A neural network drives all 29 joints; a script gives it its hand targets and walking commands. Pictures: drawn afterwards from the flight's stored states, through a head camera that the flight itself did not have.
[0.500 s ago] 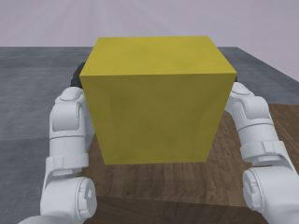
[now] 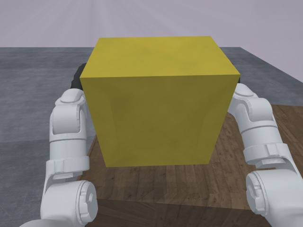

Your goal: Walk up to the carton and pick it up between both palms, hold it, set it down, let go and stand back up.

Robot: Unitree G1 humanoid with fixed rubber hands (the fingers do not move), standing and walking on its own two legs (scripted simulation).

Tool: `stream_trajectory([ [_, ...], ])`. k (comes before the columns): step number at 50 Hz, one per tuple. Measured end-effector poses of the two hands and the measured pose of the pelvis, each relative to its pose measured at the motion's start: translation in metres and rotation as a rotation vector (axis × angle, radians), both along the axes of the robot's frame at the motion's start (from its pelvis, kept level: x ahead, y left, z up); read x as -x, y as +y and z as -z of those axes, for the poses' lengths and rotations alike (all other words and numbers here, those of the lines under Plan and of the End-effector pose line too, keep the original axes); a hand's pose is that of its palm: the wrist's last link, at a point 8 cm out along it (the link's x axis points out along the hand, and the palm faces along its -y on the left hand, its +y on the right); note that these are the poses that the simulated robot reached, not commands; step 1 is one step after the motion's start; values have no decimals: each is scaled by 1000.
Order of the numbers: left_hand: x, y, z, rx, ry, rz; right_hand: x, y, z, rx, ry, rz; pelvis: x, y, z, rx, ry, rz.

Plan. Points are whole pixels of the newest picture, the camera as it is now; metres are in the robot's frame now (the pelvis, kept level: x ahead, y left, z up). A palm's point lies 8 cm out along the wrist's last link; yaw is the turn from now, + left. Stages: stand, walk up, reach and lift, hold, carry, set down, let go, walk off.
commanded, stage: hold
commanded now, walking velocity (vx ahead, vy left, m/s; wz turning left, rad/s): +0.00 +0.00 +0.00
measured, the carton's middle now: (156, 103) +0.36 -0.01 +0.21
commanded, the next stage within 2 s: none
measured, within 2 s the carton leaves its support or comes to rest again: neither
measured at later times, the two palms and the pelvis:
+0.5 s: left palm (79, 93) +0.36 +0.18 +0.25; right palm (230, 88) +0.36 -0.19 +0.26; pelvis +0.00 +0.00 +0.00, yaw +0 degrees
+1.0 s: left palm (79, 93) +0.36 +0.18 +0.25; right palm (230, 88) +0.36 -0.19 +0.26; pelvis +0.00 +0.00 +0.00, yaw +0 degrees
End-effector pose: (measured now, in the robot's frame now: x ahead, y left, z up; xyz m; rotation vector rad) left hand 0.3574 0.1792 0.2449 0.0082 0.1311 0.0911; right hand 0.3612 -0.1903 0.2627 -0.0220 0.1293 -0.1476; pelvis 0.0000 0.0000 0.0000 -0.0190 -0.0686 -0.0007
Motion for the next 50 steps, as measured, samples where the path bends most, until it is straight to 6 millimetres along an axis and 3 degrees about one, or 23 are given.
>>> stream_trajectory([
  [50,0,1,-1,-1,5,-2,0,1,-1,0,4,-2,1,0,0,0,2,-1],
])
